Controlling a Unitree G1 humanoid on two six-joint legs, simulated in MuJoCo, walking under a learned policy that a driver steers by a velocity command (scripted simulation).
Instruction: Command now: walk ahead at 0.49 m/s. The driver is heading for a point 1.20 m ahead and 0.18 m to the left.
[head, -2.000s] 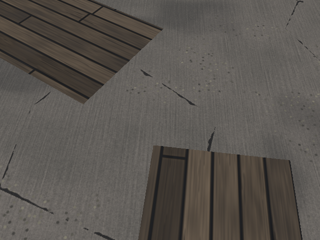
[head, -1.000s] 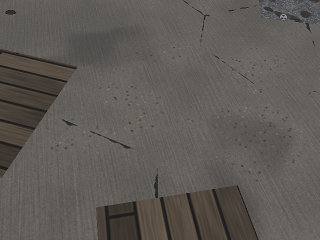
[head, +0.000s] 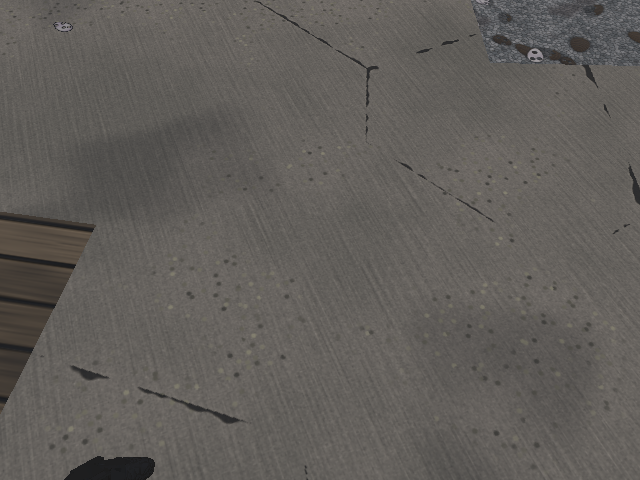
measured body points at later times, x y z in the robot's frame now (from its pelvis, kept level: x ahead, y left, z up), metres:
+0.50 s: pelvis +0.30 -0.03 +0.01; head +0.32 -0.03 +0.45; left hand +0.31 +0.25 -0.12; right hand +0.49 -0.27 -0.09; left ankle +0.49 +0.14 -0.69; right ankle +0.22 -0.12 -0.74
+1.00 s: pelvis +0.58 +0.02 +0.01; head +0.60 +0.03 +0.46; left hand +0.77 +0.27 -0.09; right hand +0.60 -0.26 -0.12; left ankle +0.52 +0.11 -0.74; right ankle +0.76 -0.15 -0.68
